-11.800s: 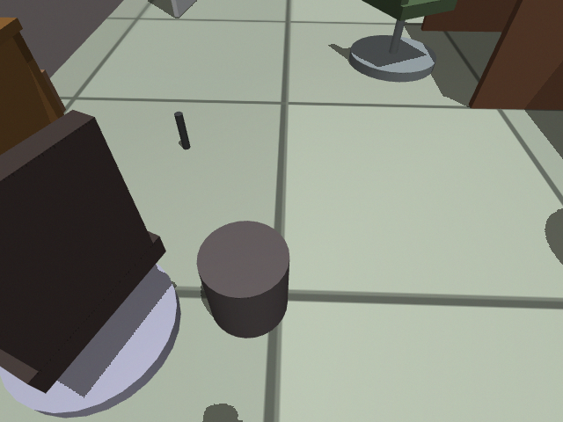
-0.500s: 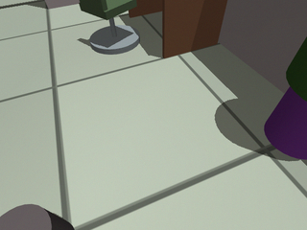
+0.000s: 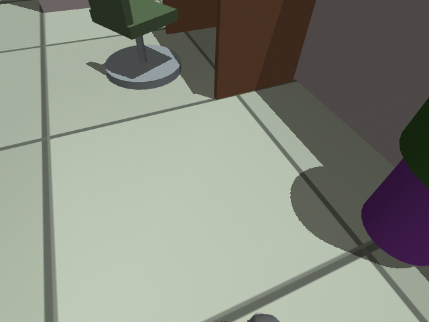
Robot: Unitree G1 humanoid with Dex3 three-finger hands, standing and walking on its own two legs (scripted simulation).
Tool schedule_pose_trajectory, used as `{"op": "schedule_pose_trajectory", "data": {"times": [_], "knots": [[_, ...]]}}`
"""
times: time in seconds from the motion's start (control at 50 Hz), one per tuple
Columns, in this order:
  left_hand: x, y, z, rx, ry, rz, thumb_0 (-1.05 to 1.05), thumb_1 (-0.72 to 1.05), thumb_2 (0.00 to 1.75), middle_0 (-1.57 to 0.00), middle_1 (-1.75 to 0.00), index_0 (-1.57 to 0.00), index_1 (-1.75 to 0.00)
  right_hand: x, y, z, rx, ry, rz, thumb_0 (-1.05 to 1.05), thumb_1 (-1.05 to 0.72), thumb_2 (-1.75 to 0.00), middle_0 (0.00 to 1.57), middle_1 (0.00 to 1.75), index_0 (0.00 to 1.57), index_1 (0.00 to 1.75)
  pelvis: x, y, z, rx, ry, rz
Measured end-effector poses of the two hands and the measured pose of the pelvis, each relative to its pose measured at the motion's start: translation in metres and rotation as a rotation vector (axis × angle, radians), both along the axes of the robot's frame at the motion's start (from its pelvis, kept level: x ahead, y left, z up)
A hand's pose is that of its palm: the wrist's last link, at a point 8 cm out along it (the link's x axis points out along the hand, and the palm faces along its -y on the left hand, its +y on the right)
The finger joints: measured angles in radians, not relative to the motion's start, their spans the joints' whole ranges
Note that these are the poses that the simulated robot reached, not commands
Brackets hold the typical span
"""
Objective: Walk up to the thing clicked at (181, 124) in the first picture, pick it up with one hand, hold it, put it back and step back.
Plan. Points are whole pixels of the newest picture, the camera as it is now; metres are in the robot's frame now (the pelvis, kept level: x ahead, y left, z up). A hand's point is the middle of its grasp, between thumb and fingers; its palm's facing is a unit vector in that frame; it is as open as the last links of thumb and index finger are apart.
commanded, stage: walk up
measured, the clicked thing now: out of the picture +0.64 +1.44 -0.66
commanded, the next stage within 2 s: none
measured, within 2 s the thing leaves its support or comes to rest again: neither
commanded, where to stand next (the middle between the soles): +0.49 +0.04 m, yaw +0 degrees
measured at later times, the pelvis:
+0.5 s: pelvis +0.19 -0.04 +0.00, yaw +8 degrees
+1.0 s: pelvis +0.39 +0.01 -0.01, yaw +30 degrees
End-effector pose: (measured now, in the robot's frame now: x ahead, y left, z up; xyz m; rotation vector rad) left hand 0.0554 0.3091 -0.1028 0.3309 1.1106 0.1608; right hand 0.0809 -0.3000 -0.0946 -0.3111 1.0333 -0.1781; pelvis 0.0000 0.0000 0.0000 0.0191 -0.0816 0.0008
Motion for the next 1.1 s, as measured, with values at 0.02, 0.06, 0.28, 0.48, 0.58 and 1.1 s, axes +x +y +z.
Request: {"op": "schedule_pose_trajectory", "data": {"times": [0.02, 0.06, 0.28, 0.48, 0.58, 1.1], "knots": [[0.01, -0.001, 0.001, 0.007, -0.002, -0.009, 0.0, 0.9, 0.9, -0.21, -0.3, -0.21, -0.3, 0.001, -0.006, 0.0, -0.003, 0.011, -0.004, 0.0, -0.9, -0.9, 0.2, 0.3, 0.21, 0.3, 0.007, -0.003, 0.0, 0.004, 0.001, -0.004], [0.029, -0.003, 0.004, 0.024, 0.003, -0.024, 0.0, 0.9, 0.9, -0.21, -0.3, -0.2, -0.3, 0.005, -0.019, -0.003, -0.005, 0.03, -0.017, 0.0, -0.9, -0.9, 0.2, 0.3, 0.21, 0.3, 0.023, -0.009, -0.002, 0.011, 0.002, -0.013], [0.093, -0.031, 0.018, 0.116, -0.008, 0.042, 0.0, 0.9, 0.9, -0.21, -0.3, -0.21, -0.3, 0.077, -0.062, -0.045, 0.024, 0.161, -0.008, 0.01, -0.9, -0.9, 0.2, 0.3, 0.2, 0.3, 0.114, -0.045, -0.015, -0.004, 0.016, 0.012], [0.138, -0.023, 0.021, 0.078, -0.007, 0.142, 0.0, 0.9, 0.9, -0.21, -0.3, -0.21, -0.3, 0.176, -0.04, -0.022, 0.043, 0.202, 0.103, 0.0, -0.9, -0.9, 0.2, 0.3, 0.2, 0.3, 0.181, -0.04, 0.0, -0.025, 0.022, 0.124], [0.186, -0.006, -0.004, 0.018, -0.088, 0.18, 0.0, 0.9, 0.9, -0.21, -0.3, -0.21, -0.3, 0.246, -0.025, -0.006, -0.036, 0.216, 0.196, 0.01, -0.9, -0.9, 0.2, 0.3, 0.2, 0.3, 0.219, -0.023, -0.009, -0.048, 0.035, 0.196], [0.324, 0.024, -0.003, 0.097, -0.122, 0.518, 0.0, 0.9, 0.9, -0.2, -0.3, -0.2, -0.3, 0.548, 0.037, -0.028, -0.156, 0.109, 0.563, 0.0, -0.89, -0.9, 0.21, 0.3, 0.21, 0.3, 0.423, -0.012, -0.03, -0.015, 0.052, 0.584]]}}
